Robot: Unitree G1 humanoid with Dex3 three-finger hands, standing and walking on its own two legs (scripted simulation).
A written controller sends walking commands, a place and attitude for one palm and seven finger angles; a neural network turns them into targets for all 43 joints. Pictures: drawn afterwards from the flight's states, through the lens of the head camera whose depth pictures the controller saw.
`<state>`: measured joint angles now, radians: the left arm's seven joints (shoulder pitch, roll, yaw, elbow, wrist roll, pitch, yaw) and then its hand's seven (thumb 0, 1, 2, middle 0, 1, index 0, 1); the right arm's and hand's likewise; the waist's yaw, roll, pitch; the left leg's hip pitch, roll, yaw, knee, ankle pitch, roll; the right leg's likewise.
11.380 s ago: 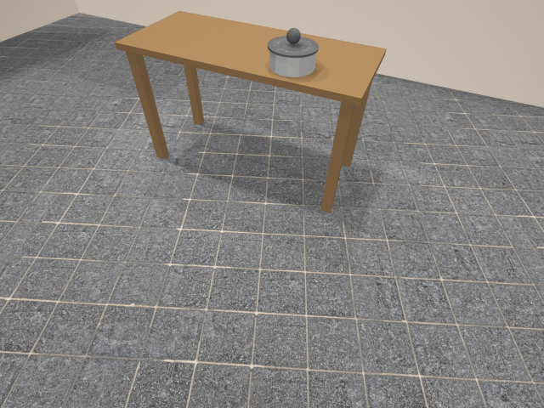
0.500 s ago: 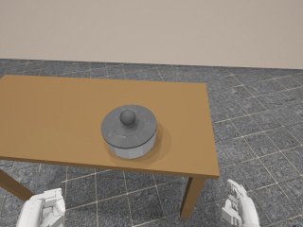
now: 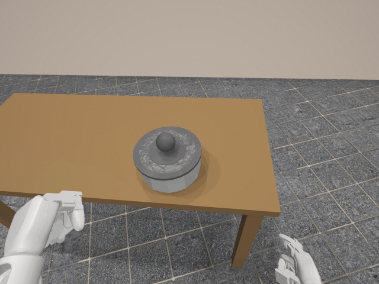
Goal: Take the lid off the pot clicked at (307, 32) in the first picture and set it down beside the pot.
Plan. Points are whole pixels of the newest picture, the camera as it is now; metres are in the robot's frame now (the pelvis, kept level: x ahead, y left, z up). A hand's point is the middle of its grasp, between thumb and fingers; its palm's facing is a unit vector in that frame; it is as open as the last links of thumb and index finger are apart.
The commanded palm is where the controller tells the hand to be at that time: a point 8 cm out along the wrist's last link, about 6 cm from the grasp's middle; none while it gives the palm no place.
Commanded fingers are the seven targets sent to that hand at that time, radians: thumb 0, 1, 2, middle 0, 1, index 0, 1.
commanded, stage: reach forward and open the fingers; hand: left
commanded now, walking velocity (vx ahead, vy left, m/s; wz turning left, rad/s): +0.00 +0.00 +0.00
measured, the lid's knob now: (165, 142) +0.47 +0.14 +0.01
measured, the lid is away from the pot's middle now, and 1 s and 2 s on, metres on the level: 0.00 0.00 0.00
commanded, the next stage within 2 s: move the open hand above the knob in 0.98 s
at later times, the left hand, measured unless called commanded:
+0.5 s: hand (58, 216) +0.20 +0.28 +0.08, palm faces -0.23 -0.09 -0.97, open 5.7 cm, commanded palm +0.19 +0.26 +0.14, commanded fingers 0.00 -0.05 1.22 -0.89 -0.36 -0.89 -0.36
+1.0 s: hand (72, 182) +0.26 +0.28 +0.10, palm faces -0.19 -0.03 -0.98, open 10.4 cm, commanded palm +0.25 +0.27 +0.16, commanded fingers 0.00 -0.30 1.34 -0.79 -0.08 -0.79 -0.08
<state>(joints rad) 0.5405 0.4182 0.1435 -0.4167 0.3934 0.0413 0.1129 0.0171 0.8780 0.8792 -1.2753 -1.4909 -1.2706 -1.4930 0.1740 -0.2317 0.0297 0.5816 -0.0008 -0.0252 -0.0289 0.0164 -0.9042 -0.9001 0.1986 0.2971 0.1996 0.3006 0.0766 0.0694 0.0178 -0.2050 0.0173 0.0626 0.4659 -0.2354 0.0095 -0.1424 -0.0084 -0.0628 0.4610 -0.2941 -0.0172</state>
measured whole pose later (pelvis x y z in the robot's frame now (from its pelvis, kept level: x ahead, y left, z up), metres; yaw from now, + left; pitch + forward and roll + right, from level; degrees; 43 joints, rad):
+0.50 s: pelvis -0.03 +0.01 +0.00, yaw +1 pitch -2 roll -1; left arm 0.21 0.62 0.07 -0.14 0.76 -0.02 -0.20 0.00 0.22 1.13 -1.01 -0.70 -1.01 -0.71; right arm 0.10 -0.28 0.01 0.58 0.05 0.09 -0.01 0.01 -0.91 -0.90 0.20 0.30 0.20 0.30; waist 0.05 0.12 0.04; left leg -0.22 0.01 0.05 0.42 -0.17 0.02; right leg -0.14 -0.01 -0.08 0.39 -0.22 -0.01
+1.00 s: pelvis -0.02 +0.02 +0.00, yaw +1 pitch -1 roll +0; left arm -0.07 0.63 -0.04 -0.01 0.81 0.01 -0.20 0.00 -0.28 1.31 -0.81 -0.10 -0.80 -0.10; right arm 0.10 -0.27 0.02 0.60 0.05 0.10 0.00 0.02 -0.91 -0.90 0.20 0.30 0.20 0.30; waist 0.04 0.11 0.04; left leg -0.22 -0.02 0.06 0.39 -0.16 0.04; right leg -0.15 -0.04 -0.07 0.39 -0.22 0.01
